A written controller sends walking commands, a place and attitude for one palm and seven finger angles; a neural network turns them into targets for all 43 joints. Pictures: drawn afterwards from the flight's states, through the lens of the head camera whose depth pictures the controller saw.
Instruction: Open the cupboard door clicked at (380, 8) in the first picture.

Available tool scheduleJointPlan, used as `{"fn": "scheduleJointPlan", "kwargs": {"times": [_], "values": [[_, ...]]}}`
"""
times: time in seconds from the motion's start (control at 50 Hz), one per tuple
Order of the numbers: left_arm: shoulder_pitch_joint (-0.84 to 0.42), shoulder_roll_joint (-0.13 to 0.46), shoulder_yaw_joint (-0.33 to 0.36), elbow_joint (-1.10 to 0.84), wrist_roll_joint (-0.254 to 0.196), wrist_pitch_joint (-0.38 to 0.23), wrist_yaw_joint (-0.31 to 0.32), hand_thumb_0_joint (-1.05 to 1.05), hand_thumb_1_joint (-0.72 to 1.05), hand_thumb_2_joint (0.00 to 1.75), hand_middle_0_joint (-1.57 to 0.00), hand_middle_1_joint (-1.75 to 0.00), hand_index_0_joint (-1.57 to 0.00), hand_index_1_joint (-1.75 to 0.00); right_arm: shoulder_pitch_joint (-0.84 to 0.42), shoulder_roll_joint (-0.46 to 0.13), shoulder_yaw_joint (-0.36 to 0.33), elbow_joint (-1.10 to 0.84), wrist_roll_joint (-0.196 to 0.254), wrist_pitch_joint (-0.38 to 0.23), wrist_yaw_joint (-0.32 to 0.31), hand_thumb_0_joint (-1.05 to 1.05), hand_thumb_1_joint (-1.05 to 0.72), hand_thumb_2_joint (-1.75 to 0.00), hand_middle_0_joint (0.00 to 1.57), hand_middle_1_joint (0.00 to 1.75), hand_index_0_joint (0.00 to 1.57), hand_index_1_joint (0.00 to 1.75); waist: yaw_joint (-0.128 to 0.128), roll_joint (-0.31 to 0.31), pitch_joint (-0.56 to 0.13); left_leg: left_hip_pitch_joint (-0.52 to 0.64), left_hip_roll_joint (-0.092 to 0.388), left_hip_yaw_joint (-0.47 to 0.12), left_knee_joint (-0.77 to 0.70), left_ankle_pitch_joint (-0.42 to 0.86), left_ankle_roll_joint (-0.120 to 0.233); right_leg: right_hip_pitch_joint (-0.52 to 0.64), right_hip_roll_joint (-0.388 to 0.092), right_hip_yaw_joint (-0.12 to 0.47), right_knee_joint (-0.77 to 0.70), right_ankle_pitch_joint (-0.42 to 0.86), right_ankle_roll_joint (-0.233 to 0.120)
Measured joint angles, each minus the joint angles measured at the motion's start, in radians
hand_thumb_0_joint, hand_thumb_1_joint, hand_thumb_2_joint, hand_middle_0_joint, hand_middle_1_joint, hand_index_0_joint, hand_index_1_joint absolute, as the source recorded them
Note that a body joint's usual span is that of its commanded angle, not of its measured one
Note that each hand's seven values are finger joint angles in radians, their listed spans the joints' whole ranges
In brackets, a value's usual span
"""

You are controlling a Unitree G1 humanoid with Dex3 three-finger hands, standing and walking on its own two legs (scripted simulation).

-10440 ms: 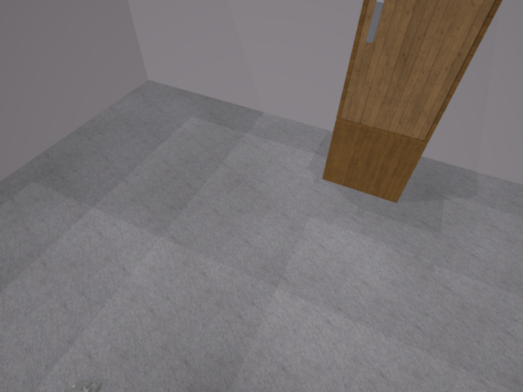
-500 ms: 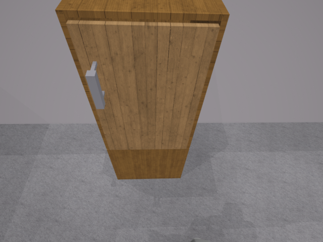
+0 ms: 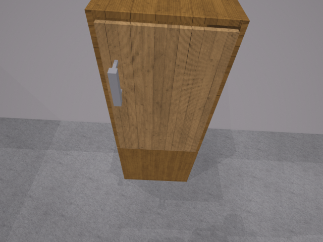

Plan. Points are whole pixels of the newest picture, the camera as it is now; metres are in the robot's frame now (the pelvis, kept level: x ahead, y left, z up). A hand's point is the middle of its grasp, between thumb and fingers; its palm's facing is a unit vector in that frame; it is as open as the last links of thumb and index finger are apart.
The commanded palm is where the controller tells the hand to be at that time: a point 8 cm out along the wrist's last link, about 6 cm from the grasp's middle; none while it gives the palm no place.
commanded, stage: come to a stop and stand still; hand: left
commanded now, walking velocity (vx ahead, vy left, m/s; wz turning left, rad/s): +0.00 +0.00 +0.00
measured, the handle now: (116, 83) +0.52 +0.18 +0.08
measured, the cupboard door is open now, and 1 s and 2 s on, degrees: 0 0 0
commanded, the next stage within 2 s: look again from close up in 0.50 s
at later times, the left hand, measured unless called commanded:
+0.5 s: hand out of the picture -0.03 +0.16 -0.18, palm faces -0.01 -0.98 -0.21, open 7.4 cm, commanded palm none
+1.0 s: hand out of the picture +0.00 +0.15 -0.18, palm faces -0.01 -0.99 -0.17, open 7.4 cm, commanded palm none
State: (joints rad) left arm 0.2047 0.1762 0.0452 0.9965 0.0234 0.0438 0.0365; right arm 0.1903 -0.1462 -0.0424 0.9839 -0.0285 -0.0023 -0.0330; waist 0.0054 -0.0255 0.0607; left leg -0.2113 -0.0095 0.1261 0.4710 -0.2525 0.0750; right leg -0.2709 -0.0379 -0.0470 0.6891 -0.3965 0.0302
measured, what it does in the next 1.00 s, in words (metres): steps on the spot: right foot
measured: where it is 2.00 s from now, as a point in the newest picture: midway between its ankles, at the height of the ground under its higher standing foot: outside the picture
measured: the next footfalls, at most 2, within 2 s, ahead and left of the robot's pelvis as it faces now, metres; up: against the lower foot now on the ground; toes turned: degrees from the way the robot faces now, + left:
right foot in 0.04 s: +0.01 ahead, -0.13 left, +0.00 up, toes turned -1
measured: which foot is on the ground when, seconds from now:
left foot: down 0.00-1.00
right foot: up 0.00-0.02, down 0.04-1.00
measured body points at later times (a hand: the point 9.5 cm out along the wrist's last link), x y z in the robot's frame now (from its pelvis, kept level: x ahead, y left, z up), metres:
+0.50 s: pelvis -0.03 -0.01 +0.00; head -0.02 -0.01 +0.45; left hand -0.03 +0.22 -0.16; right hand -0.02 -0.24 -0.16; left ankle +0.00 +0.07 -0.74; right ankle -0.03 -0.13 -0.74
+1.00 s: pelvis -0.01 -0.02 +0.00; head +0.01 +0.00 +0.45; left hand +0.00 +0.21 -0.17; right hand +0.01 -0.25 -0.15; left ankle +0.00 +0.07 -0.74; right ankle -0.03 -0.13 -0.74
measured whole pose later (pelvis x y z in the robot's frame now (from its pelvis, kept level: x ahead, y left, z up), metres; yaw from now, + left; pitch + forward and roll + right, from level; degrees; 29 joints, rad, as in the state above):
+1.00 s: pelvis -0.01 -0.02 +0.00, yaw +0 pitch -1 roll +0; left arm 0.27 0.18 -0.02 1.09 0.02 -0.02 0.03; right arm 0.24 -0.15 0.01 1.12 -0.01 -0.03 -0.02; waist 0.00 -0.04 0.03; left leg -0.22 0.01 0.13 0.46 -0.23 0.04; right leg -0.17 -0.01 -0.06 0.45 -0.28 -0.01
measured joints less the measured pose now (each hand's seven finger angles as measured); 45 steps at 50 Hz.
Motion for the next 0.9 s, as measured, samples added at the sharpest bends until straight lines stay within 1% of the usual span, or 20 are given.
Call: {"fn": "scheduleJointPlan", "kwargs": {"times": [0.04,0.06,0.1,0.14,0.18,0.24,0.3,0.42,0.56,0.72,0.9], "values": [[0.024,0.003,-0.007,0.013,-0.001,-0.009,0.002,0.0,0.91,0.9,-0.2,-0.3,-0.2,-0.3,0.001,-0.001,0.004,0.007,0.006,-0.001,0.003,0.0,-0.92,-0.89,0.2,0.3,0.2,0.3,0.005,-0.001,-0.008,-0.007,-0.011,0.007,0.005,0.001,-0.003,0.074,-0.004,-0.003,-0.151,0.098,-0.004],[0.036,0.003,-0.01,0.024,-0.001,-0.016,0.005,0.0,0.91,0.9,-0.2,-0.3,-0.2,-0.3,-0.001,-0.001,0.006,0.014,0.01,0.0,0.005,0.0,-0.92,-0.89,0.2,0.3,0.2,0.3,0.01,0.0,-0.012,-0.013,-0.014,0.013,0.016,-0.004,-0.005,0.097,-0.006,0.0,-0.201,0.104,-0.012],[0.053,-0.011,-0.021,0.049,-0.001,-0.025,0.008,0.01,0.91,0.9,-0.2,-0.3,-0.2,-0.3,-0.01,-0.008,0.005,0.031,0.016,0.005,0.006,0.0,-0.92,-0.89,0.2,0.3,0.2,0.3,0.006,0.03,-0.007,-0.006,-0.003,0.011,0.012,0.001,-0.01,0.109,0.005,-0.002,-0.219,0.108,-0.018],[0.078,-0.021,-0.035,0.061,0.002,-0.035,0.015,0.01,0.91,0.9,-0.2,-0.3,-0.2,-0.3,-0.008,-0.018,0.006,0.034,0.018,0.009,0.007,0.0,-0.93,-0.89,0.2,0.3,0.2,0.3,-0.001,0.043,-0.011,-0.005,0.002,0.011,0.003,0.014,-0.014,0.106,0.01,-0.003,-0.223,0.118,-0.018],[0.101,-0.025,-0.049,0.053,0.002,-0.039,0.021,0.01,0.91,0.9,-0.2,-0.3,-0.2,-0.3,0.01,-0.031,0.015,0.015,0.013,0.008,0.019,-0.01,-0.93,-0.89,0.2,0.3,0.2,0.3,-0.006,0.053,-0.014,-0.029,0.008,0.007,0.033,0.006,-0.015,0.088,0.014,-0.007,-0.2,0.115,-0.02],[0.122,-0.023,-0.061,0.041,0.002,-0.044,0.012,0.01,0.91,0.9,-0.2,-0.3,-0.2,-0.3,0.043,-0.046,0.025,0.0,0.006,0.007,0.03,0.0,-0.93,-0.89,0.2,0.3,0.2,0.3,-0.006,0.059,-0.019,-0.054,0.005,0.0,0.063,-0.003,-0.009,0.062,0.009,-0.014,-0.16,0.098,-0.026],[0.133,-0.018,-0.066,0.036,0.002,-0.048,0.005,0.01,0.91,0.9,-0.2,-0.3,-0.2,-0.3,0.067,-0.049,0.033,0.005,0.006,0.009,0.032,0.0,-0.92,-0.89,0.2,0.3,0.2,0.3,-0.003,0.058,-0.024,-0.062,0.0,-0.002,0.063,0.005,-0.006,0.049,0.004,-0.016,-0.146,0.095,-0.027],[0.137,-0.007,-0.073,0.043,-0.001,-0.051,0.0,0.01,0.91,0.9,-0.2,-0.3,-0.2,-0.3,0.095,-0.036,0.047,0.036,0.007,0.006,0.034,0.0,-0.92,-0.89,0.2,0.3,0.2,0.3,-0.005,0.04,-0.034,-0.061,0.001,0.0,0.04,0.023,-0.013,0.042,0.007,-0.014,-0.157,0.106,-0.031],[0.109,-0.005,-0.076,0.053,-0.004,-0.055,-0.003,0.01,0.91,0.9,-0.2,-0.3,-0.2,-0.3,0.105,-0.017,0.057,0.076,0.01,-0.006,0.03,0.0,-0.91,-0.89,0.2,0.3,0.2,0.3,-0.008,0.019,-0.033,-0.055,0.007,-0.001,0.014,0.035,-0.021,0.048,0.015,-0.015,-0.183,0.119,-0.037],[0.077,-0.004,-0.074,0.071,-0.005,-0.06,0.0,0.01,0.92,0.9,-0.2,-0.3,-0.2,-0.3,0.09,-0.002,0.058,0.114,0.013,-0.017,0.022,0.0,-0.91,-0.89,0.2,0.3,0.2,0.3,-0.008,-0.002,-0.031,-0.036,0.015,-0.002,0.003,0.03,-0.029,0.072,0.024,-0.015,-0.207,0.121,-0.041],[0.067,0.001,-0.07,0.088,-0.005,-0.061,-0.002,0.01,0.91,0.9,-0.2,-0.3,-0.2,-0.3,0.064,-0.005,0.053,0.13,0.014,-0.022,0.016,0.01,-0.92,-0.89,0.2,0.3,0.2,0.3,-0.004,-0.012,-0.033,-0.015,0.019,0.001,-0.006,0.02,-0.032,0.096,0.029,-0.011,-0.228,0.119,-0.041]]}}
